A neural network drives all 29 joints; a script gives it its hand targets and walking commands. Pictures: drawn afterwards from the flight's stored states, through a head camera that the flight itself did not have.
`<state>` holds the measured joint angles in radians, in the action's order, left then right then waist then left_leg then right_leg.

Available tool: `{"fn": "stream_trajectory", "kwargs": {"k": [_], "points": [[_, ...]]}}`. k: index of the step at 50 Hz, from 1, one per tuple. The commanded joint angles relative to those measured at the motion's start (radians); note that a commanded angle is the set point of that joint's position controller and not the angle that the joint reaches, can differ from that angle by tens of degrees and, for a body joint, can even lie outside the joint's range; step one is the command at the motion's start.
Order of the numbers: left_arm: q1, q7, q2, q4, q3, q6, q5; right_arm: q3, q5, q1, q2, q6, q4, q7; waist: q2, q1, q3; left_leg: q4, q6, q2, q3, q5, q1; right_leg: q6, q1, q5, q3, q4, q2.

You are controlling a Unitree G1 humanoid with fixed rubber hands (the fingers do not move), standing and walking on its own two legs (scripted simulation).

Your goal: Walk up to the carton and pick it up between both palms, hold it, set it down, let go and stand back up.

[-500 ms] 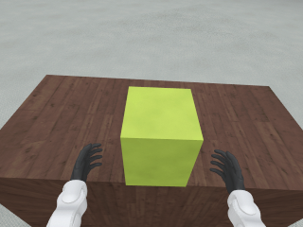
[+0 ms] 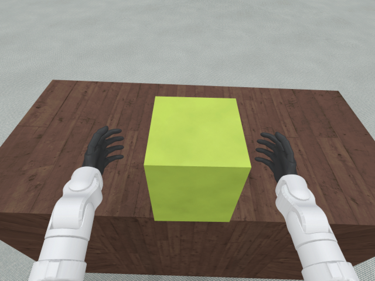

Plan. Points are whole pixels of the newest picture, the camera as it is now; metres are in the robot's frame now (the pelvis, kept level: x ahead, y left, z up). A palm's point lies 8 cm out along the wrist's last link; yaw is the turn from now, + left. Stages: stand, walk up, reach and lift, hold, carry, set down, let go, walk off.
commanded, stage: reach and lift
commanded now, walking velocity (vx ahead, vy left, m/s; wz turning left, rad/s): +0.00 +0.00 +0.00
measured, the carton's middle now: (193, 161) +0.41 +0.01 +0.01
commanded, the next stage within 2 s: none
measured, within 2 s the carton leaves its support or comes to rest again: neither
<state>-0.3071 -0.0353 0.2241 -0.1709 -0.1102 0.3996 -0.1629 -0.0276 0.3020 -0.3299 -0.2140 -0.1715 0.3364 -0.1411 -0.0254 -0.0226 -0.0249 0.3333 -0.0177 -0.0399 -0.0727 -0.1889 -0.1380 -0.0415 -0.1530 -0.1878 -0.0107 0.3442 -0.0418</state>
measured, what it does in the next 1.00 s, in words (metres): stands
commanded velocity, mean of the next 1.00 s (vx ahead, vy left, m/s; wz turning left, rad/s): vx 0.00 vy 0.00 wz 0.00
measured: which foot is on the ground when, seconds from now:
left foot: down 0.00-1.00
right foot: down 0.00-1.00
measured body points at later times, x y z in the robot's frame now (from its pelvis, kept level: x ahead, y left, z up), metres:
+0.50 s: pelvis +0.00 +0.00 +0.00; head +0.02 +0.01 +0.45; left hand +0.41 +0.22 +0.15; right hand +0.42 -0.18 +0.15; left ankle -0.01 +0.13 -0.75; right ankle +0.00 -0.09 -0.75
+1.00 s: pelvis +0.00 +0.00 +0.00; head +0.02 +0.02 +0.45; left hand +0.43 +0.22 +0.12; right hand +0.45 -0.16 +0.12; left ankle -0.01 +0.13 -0.75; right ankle +0.00 -0.09 -0.75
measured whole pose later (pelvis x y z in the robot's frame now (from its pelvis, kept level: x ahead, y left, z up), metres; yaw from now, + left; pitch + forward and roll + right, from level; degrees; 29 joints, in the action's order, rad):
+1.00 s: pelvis +0.00 +0.00 +0.00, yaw +2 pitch +6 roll -1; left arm -0.84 -0.03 0.27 -0.87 -0.11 0.25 -0.12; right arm -0.01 0.32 -0.87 -0.24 -0.17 0.96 -0.12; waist -0.02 0.00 0.08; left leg 0.38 -0.02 -0.05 -0.04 -0.19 -0.29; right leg -0.04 -0.27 -0.17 -0.04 0.32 -0.05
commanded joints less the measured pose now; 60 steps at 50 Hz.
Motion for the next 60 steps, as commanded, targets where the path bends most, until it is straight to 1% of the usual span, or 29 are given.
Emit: {"fn": "stream_trajectory", "kwargs": {"k": [1, 3, 6, 8, 10, 11, 12, 13, 15, 17, 19, 22, 27, 29, 32, 34, 36, 37, 39, 41, 44, 47, 49, 52, 53, 54, 56, 58, 60], "points": [[-0.371, 0.008, 0.143, 0.183, -0.061, 0.01, 0.007, 0.041, 0.021, -0.379, -0.139, 0.009, -0.18, -0.015, 0.028, 0.011, 0.39, 0.026, 0.019, 0.035, 0.033, 0.339, 0.176, 0.073, 0.08, 0.37, 0.039, -0.027, 0.011], [-0.405, 0.011, 0.154, 0.17, -0.07, 0.03, 0.012, 0.037, 0.033, -0.419, -0.147, -0.006, -0.169, -0.021, 0.026, 0.012, 0.398, 0.028, 0.02, 0.038, 0.031, 0.336, 0.162, 0.077, 0.091, 0.398, 0.039, -0.02, 0.011], [-0.461, 0.011, 0.173, 0.186, -0.078, 0.054, 0.006, 0.031, 0.049, -0.478, -0.162, -0.023, -0.182, -0.026, 0.029, 0.014, 0.433, 0.034, 0.019, 0.04, 0.034, 0.352, 0.163, 0.082, 0.104, 0.439, 0.039, -0.013, 0.012], [-0.489, 0.011, 0.182, 0.162, -0.085, 0.068, 0.001, 0.03, 0.056, -0.511, -0.168, -0.04, -0.163, -0.027, 0.022, 0.016, 0.437, 0.034, 0.021, 0.041, 0.034, 0.349, 0.155, 0.086, 0.108, 0.456, 0.04, -0.011, 0.013], [-0.518, 0.009, 0.185, 0.171, -0.079, 0.08, -0.001, 0.034, 0.068, -0.535, -0.179, -0.051, -0.151, -0.027, 0.045, 0.022, 0.467, 0.042, 0.012, 0.038, 0.037, 0.375, 0.168, 0.081, 0.107, 0.48, 0.035, -0.005, 0.009], [-0.532, 0.011, 0.187, 0.149, -0.078, 0.089, -0.004, 0.034, 0.071, -0.555, -0.182, -0.058, -0.14, -0.027, 0.04, 0.026, 0.468, 0.045, 0.013, 0.038, 0.039, 0.375, 0.17, 0.081, 0.103, 0.484, 0.035, -0.008, 0.01], [-0.554, 0.011, 0.197, 0.14, -0.083, 0.095, -0.002, 0.033, 0.072, -0.575, -0.187, -0.066, -0.125, -0.027, 0.045, 0.021, 0.472, 0.045, 0.012, 0.04, 0.037, 0.375, 0.167, 0.082, 0.098, 0.485, 0.035, -0.007, 0.01], [-0.569, 0.009, 0.2, 0.144, -0.083, 0.1, -0.002, 0.036, 0.076, -0.591, -0.198, -0.07, -0.131, -0.026, 0.045, 0.026, 0.494, 0.046, 0.01, 0.039, 0.036, 0.382, 0.175, 0.084, 0.101, 0.495, 0.031, -0.006, 0.009], [-0.606, 0.005, 0.212, 0.138, -0.088, 0.113, 0.001, 0.038, 0.085, -0.631, -0.209, -0.078, -0.109, -0.025, 0.057, 0.025, 0.509, 0.054, 0.005, 0.037, 0.038, 0.4, 0.179, 0.084, 0.098, 0.508, 0.028, -0.004, 0.004], [-0.644, 0.002, 0.219, 0.119, -0.085, 0.122, -0.008, 0.043, 0.091, -0.677, -0.221, -0.085, -0.1, -0.023, 0.056, 0.023, 0.524, 0.057, 0.006, 0.037, 0.038, 0.402, 0.172, 0.083, 0.094, 0.514, 0.027, -0.002, 0.005], [-0.681, -0.004, 0.228, 0.102, -0.082, 0.127, -0.01, 0.05, 0.093, -0.706, -0.233, -0.092, -0.067, -0.019, 0.059, 0.027, 0.544, 0.056, 0.003, 0.033, 0.042, 0.398, 0.171, 0.081, 0.09, 0.5, 0.022, -0.002, 0.001], [-0.745, -0.009, 0.24, 0.04, -0.07, 0.128, -0.018, 0.049, 0.099, -0.775, -0.243, -0.105, -0.013, -0.013, 0.049, 0.028, 0.549, 0.051, 0.009, 0.032, 0.045, 0.364, 0.15, 0.082, 0.074, 0.481, 0.021, 0.0, 0.002], [-0.839, -0.016, 0.26, -0.061, -0.064, 0.118, -0.017, 0.047, 0.109, -0.874, -0.268, -0.113, 0.093, 0.001, 0.056, 0.021, 0.588, 0.059, 0.008, 0.03, 0.049, 0.37, 0.146, 0.079, 0.07, 0.48, 0.018, -0.002, -0.001], [-0.884, -0.017, 0.265, -0.109, -0.057, 0.109, -0.022, 0.04, 0.113, -0.922, -0.267, -0.113, 0.13, 0.008, 0.046, 0.019, 0.595, 0.06, 0.01, 0.03, 0.051, 0.36, 0.137, 0.081, 0.069, 0.47, 0.016, -0.003, -0.003], [-0.942, -0.021, 0.269, -0.188, -0.04, 0.085, -0.021, 0.039, 0.113, -0.974, -0.272, -0.108, 0.203, 0.016, 0.053, 0.018, 0.609, 0.058, 0.011, 0.029, 0.053, 0.351, 0.115, 0.081, 0.073, 0.465, 0.018, -0.003, -0.001], [-0.974, -0.023, 0.266, -0.239, -0.031, 0.062, -0.022, 0.038, 0.11, -1.004, -0.268, -0.1, 0.247, 0.021, 0.055, 0.013, 0.619, 0.059, 0.012, 0.027, 0.055, 0.344, 0.111, 0.081, 0.063, 0.453, 0.019, -0.005, 0.0], [-1.002, -0.024, 0.26, -0.286, -0.011, 0.035, -0.03, 0.04, 0.104, -1.03, -0.265, -0.09, 0.285, 0.026, 0.053, 0.021, 0.633, 0.063, 0.008, 0.026, 0.059, 0.34, 0.115, 0.078, 0.046, 0.432, 0.01, -0.008, -0.001], [-1.013, -0.024, 0.257, -0.318, -0.008, 0.021, -0.029, 0.038, 0.098, -1.04, -0.259, -0.085, 0.308, 0.028, 0.051, 0.019, 0.633, 0.066, 0.007, 0.027, 0.059, 0.342, 0.119, 0.078, 0.037, 0.432, 0.009, -0.011, -0.002], [-1.01, -0.018, 0.246, -0.384, -0.006, -0.009, -0.018, 0.036, 0.083, -1.032, -0.242, -0.071, 0.355, 0.029, 0.043, 0.018, 0.626, 0.069, 0.008, 0.028, 0.057, 0.34, 0.112, 0.08, 0.038, 0.427, 0.007, -0.014, 0.0], [-1.003, -0.013, 0.235, -0.417, -0.005, -0.046, -0.004, 0.037, 0.073, -1.022, -0.228, -0.05, 0.39, 0.028, 0.048, 0.021, 0.628, 0.077, 0.003, 0.028, 0.059, 0.366, 0.114, 0.08, 0.045, 0.447, 0.003, -0.011, -0.001], [-0.954, 0.001, 0.204, -0.514, -0.011, -0.108, 0.026, 0.031, 0.046, -0.975, -0.188, -0.011, 0.458, 0.023, 0.036, 0.021, 0.582, 0.078, 0.0, 0.032, 0.059, 0.374, 0.09, 0.085, 0.057, 0.455, -0.001, -0.011, 0.002], [-0.929, 0.009, 0.188, -0.565, -0.028, -0.195, 0.055, 0.037, 0.01, -0.939, -0.149, 0.048, 0.472, 0.017, 0.033, 0.015, 0.572, 0.077, -0.001, 0.038, 0.055, 0.376, 0.06, 0.091, 0.067, 0.47, 0.0, -0.003, 0.006], [-0.939, 0.005, 0.172, -0.583, -0.025, -0.262, 0.067, 0.059, -0.019, -0.932, -0.134, 0.093, 0.473, 0.012, 0.045, 0.021, 0.597, 0.08, -0.009, 0.037, 0.054, 0.38, 0.046, 0.09, 0.055, 0.456, -0.004, -0.001, 0.005], [-0.975, -0.012, 0.149, -0.589, -0.011, -0.367, 0.064, 0.094, -0.061, -0.931, -0.121, 0.167, 0.462, 0.015, 0.073, 0.025, 0.661, 0.111, -0.028, 0.033, 0.055, 0.421, 0.058, 0.077, -0.009, 0.429, -0.018, 0.007, 0.001], [-0.994, -0.019, 0.14, -0.586, -0.005, -0.401, 0.062, 0.109, -0.077, -0.938, -0.12, 0.191, 0.454, 0.018, 0.086, 0.031, 0.707, 0.123, -0.037, 0.03, 0.056, 0.428, 0.071, 0.072, -0.035, 0.415, -0.024, 0.011, -0.002], [-1.003, -0.024, 0.137, -0.609, -0.001, -0.431, 0.062, 0.118, -0.091, -0.941, -0.12, 0.213, 0.454, 0.021, 0.093, 0.03, 0.724, 0.135, -0.041, 0.028, 0.055, 0.431, 0.068, 0.069, -0.055, 0.401, -0.024, 0.013, 0.0], [-1.025, -0.033, 0.121, -0.635, 0.012, -0.487, 0.053, 0.135, -0.112, -0.954, -0.119, 0.253, 0.459, 0.026, 0.101, 0.038, 0.787, 0.159, -0.051, 0.023, 0.059, 0.454, 0.067, 0.063, -0.083, 0.407, -0.031, 0.029, -0.001], [-1.031, -0.039, 0.114, -0.667, 0.015, -0.535, 0.054, 0.144, -0.126, -0.95, -0.116, 0.291, 0.482, 0.029, 0.113, 0.038, 0.838, 0.185, -0.059, 0.023, 0.055, 0.471, 0.052, 0.062, -0.1, 0.422, -0.03, 0.05, 0.0], [-1.035, -0.042, 0.109, -0.706, 0.016, -0.577, 0.052, 0.146, -0.132, -0.955, -0.116, 0.326, 0.507, 0.029, 0.108, 0.041, 0.88, 0.207, -0.062, 0.024, 0.054, 0.487, 0.033, 0.062, -0.104, 0.446, -0.031, 0.073, 0.001]]}}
